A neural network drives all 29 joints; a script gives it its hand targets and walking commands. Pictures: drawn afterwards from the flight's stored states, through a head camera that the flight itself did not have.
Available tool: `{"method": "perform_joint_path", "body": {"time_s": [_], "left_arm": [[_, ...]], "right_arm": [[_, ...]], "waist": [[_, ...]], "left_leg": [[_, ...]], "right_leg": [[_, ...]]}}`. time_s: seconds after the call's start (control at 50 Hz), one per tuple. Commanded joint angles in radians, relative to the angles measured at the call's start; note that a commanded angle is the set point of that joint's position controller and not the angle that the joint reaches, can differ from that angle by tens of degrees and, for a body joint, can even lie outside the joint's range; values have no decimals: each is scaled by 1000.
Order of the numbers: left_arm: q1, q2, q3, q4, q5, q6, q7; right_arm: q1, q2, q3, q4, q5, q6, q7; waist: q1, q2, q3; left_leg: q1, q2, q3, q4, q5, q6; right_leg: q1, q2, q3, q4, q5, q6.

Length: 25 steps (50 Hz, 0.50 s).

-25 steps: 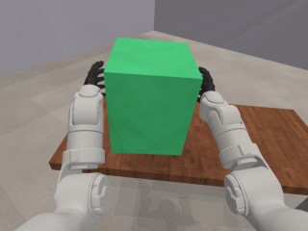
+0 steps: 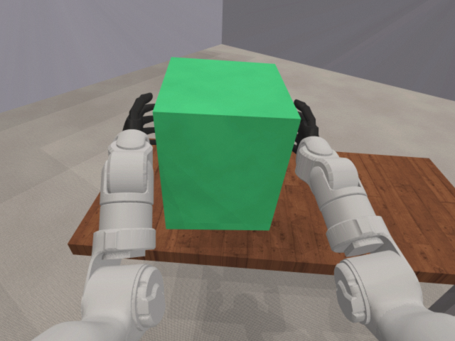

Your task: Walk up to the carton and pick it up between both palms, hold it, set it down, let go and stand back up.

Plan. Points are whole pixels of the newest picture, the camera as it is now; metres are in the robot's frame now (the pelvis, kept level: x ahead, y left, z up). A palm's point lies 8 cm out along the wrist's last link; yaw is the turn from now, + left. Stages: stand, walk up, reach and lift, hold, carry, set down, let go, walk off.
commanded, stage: hold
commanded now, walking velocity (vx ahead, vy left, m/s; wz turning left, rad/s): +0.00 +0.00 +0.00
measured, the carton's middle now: (221, 145) +0.41 -0.01 +0.18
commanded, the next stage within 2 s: set down in 1.18 s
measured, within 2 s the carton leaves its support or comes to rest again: neither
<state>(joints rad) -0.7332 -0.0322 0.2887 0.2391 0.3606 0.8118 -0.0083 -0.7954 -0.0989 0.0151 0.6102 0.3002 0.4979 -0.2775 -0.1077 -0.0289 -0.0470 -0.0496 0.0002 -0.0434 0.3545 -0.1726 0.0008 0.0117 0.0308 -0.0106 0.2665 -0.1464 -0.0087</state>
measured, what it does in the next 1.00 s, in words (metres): stands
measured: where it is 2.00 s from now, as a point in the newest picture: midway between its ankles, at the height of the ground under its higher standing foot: outside the picture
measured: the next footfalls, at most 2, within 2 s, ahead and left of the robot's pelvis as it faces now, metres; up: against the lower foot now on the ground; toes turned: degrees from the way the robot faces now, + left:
none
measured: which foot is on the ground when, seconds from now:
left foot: down 0.00-1.00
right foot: down 0.00-1.00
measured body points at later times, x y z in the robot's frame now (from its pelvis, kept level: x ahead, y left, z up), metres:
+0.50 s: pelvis -0.01 +0.00 +0.00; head -0.07 +0.02 +0.45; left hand +0.38 +0.15 +0.23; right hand +0.38 -0.14 +0.22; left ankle +0.02 +0.11 -0.75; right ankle +0.01 -0.11 -0.75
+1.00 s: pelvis +0.00 +0.00 +0.00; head -0.08 +0.02 +0.44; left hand +0.37 +0.14 +0.23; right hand +0.37 -0.15 +0.22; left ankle +0.02 +0.11 -0.75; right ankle +0.01 -0.11 -0.75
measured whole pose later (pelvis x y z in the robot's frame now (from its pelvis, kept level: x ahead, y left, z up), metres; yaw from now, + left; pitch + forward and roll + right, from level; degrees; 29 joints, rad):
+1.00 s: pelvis +0.00 +0.00 +0.00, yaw +0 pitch -8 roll -1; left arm -0.73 -0.03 0.30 0.21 0.37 0.82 -0.02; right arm -0.79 -0.09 0.03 0.60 0.29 0.50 -0.29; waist -0.10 -0.04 -0.04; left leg -0.04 0.00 -0.05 0.35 -0.17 0.00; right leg 0.02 0.03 -0.01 0.27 -0.15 -0.01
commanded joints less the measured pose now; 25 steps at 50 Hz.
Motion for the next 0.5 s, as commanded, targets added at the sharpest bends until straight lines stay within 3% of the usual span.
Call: {"method": "perform_joint_path", "body": {"time_s": [0.0, 0.04, 0.06, 0.16, 0.2, 0.22, 0.26, 0.28, 0.32, 0.36, 0.38, 0.42, 0.48], "left_arm": [[-737, -593, -398, -124, -197, -99, -140], [-743, -602, -422, -122, -207, -99, -141], [-767, -594, -434, -152, -225, -110, -142], [-777, -612, -423, -82, -229, -106, -136], [-760, -594, -401, -52, -209, -102, -143], [-802, -593, -418, -73, -221, -104, -147], [-808, -596, -413, -37, -205, -115, -148], [-831, -595, -392, -21, -202, -116, -147], [-818, -586, -363, 45, -178, -112, -150], [-775, -586, -356, 33, -181, -116, -156], [-792, -576, -355, 30, -185, -117, -161], [-798, -595, -361, 20, -197, -120, -165], [-842, -630, -429, -57, -248, -140, -147]], "right_arm": [[-926, 665, 311, -419, 103, -95, 140], [-964, 684, 327, -469, 119, -100, 127], [-974, 702, 341, -476, 129, -104, 121], [-969, 685, 282, -432, 93, -99, 121], [-929, 673, 251, -354, 71, -87, 123], [-932, 669, 243, -341, 74, -86, 126], [-945, 656, 213, -303, 62, -93, 135], [-970, 675, 216, -298, 60, -93, 138], [-942, 653, 174, -230, 28, -89, 139], [-910, 642, 164, -221, 22, -95, 142], [-939, 653, 172, -266, 28, -97, 138], [-960, 636, 183, -287, 27, -102, 135], [-1032, 674, 242, -414, 63, -122, 129]], "waist": [[37, 24, -396], [43, 9, -433], [31, 6, -461], [15, 23, -385], [18, 25, -348], [2, 45, -373], [6, 87, -368], [15, 74, -317], [8, 68, -300], [-8, 72, -302], [-3, 48, -355], [-10, 57, -372], [-19, 51, -520]], "left_leg": [[115, -39, 26, -12, 282, -15], [134, -48, 39, 2, 302, -14], [143, -57, 40, 13, 288, -13], [119, -43, 32, -22, 198, -5], [92, -37, 32, -42, 164, -12], [98, -39, 36, -40, 146, -10], [60, -42, 32, -54, 71, -11], [29, -38, 37, -60, 76, -11], [32, -34, 39, -72, 48, -10], [52, -29, 33, -76, 71, -13], [64, -34, 48, -63, 81, -10], [56, -32, 36, -52, 118, -14], [110, -42, 30, 3, 226, -26]], "right_leg": [[96, 32, -30, 10, 238, 74], [110, 40, -28, 5, 284, 75], [115, 34, -23, 15, 289, 89], [28, 27, -23, -9, 172, 69], [47, 29, -23, -17, 144, 56], [48, 31, -26, -8, 122, 55], [24, 24, -25, -20, 35, 55], [10, 22, -24, -20, 40, 54], [16, 22, -27, -28, 21, 54], [23, 25, -34, -20, 36, 52], [39, 24, -29, -20, 62, 55], [70, 27, -29, -16, 80, 52], [86, 38, -31, 10, 161, 56]]}}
